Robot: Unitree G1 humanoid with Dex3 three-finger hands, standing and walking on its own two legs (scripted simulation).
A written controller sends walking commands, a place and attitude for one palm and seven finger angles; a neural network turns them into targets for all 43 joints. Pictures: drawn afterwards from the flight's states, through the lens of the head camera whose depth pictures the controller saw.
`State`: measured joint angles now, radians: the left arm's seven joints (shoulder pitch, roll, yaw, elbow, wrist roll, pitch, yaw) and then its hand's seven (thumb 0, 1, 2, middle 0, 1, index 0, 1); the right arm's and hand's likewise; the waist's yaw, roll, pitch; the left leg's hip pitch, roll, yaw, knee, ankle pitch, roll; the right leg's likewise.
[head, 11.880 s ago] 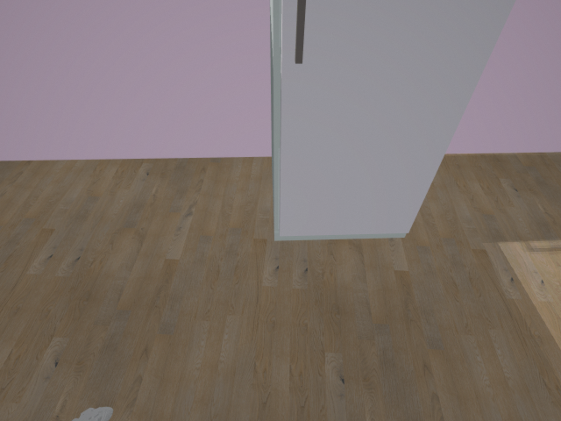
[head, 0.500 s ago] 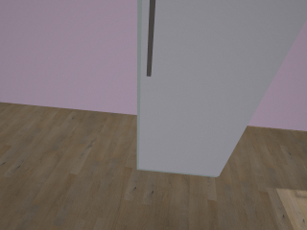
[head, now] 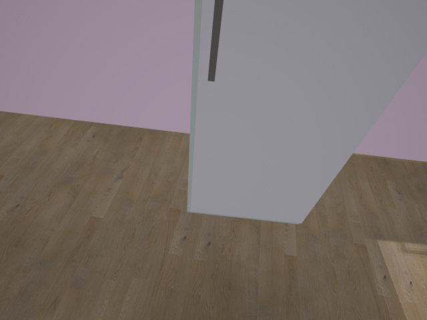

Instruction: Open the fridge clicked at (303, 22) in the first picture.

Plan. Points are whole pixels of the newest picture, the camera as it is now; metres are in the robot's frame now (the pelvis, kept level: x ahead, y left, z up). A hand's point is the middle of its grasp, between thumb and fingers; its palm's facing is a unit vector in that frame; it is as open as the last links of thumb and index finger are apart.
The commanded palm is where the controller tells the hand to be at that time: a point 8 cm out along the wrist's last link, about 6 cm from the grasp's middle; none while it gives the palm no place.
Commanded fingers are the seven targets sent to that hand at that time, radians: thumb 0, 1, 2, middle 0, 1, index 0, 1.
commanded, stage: look again from close up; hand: left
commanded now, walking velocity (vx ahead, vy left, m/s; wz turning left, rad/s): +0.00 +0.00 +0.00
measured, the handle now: (218, 8) +0.68 +0.06 +0.27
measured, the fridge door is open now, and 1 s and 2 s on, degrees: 0 0 0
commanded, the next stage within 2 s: shuffle to correct the standing spot in 0.80 s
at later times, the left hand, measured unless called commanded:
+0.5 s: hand out of the picture +0.05 +0.16 -0.16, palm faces +0.03 -0.99 -0.16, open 7.3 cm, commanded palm none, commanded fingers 0.00 0.90 0.90 -0.20 -0.30 -0.20 -0.30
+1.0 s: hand out of the picture +0.05 +0.15 -0.16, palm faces +0.04 -0.99 -0.15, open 7.4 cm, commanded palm none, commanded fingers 0.00 0.90 0.90 -0.20 -0.30 -0.20 -0.30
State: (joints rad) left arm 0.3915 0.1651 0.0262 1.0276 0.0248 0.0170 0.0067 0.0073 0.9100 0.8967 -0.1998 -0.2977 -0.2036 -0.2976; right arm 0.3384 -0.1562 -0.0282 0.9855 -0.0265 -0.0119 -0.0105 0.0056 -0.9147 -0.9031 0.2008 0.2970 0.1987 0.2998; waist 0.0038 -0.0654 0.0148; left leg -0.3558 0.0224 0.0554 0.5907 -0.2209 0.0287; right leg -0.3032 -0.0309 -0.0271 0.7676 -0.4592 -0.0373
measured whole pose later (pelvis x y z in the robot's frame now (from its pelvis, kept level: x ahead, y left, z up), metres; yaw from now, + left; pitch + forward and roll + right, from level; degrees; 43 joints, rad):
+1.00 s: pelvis +0.06 +0.00 +0.01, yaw +0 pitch -1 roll +0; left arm 0.32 0.13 -0.01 1.10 0.01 -0.01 0.03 0.01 0.91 0.90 -0.20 -0.30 -0.20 -0.30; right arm 0.29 -0.12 0.02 1.15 -0.01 -0.01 -0.03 0.01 -0.92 -0.90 0.20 0.30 0.20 0.30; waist 0.01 -0.02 0.04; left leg -0.16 0.00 0.06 0.42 -0.24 0.01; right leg -0.12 -0.01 -0.02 0.43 -0.29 -0.01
